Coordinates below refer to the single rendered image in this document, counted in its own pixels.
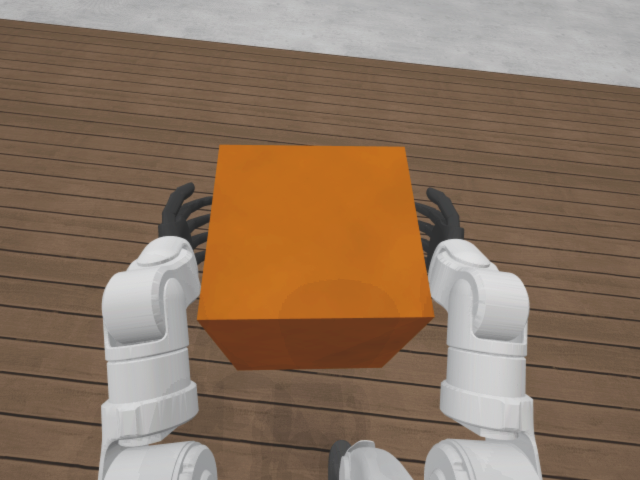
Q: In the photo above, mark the robot left upper arm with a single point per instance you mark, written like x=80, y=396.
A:
x=187, y=460

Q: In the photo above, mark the carton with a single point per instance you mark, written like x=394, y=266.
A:
x=314, y=258

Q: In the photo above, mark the robot left forearm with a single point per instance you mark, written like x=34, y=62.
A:
x=145, y=339

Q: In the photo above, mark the right robot shin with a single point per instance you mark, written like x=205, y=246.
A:
x=359, y=444

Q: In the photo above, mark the robot left hand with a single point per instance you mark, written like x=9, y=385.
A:
x=175, y=214

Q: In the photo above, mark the robot right hand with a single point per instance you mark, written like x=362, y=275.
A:
x=447, y=224

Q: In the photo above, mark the robot right thigh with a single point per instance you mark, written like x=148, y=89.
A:
x=367, y=463

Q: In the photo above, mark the robot right forearm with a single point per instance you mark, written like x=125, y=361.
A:
x=488, y=314

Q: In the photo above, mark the robot right upper arm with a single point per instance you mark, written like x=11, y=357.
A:
x=460, y=459

